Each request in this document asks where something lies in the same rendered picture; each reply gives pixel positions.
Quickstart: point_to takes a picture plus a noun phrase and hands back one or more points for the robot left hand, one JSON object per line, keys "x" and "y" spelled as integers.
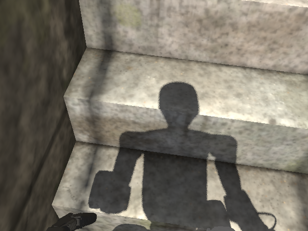
{"x": 71, "y": 222}

